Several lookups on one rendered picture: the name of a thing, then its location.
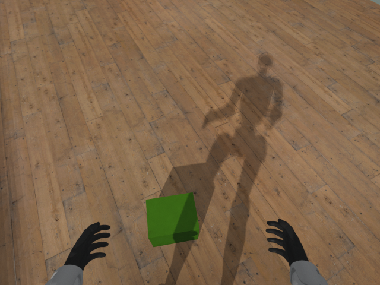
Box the right robot forearm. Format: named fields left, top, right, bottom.
left=290, top=261, right=328, bottom=285

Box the left robot forearm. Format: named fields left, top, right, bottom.
left=45, top=265, right=83, bottom=285

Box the carton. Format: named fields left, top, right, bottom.
left=146, top=192, right=200, bottom=247

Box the left robot hand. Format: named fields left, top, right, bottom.
left=64, top=222, right=110, bottom=271

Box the right robot hand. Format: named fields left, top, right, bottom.
left=266, top=218, right=309, bottom=266

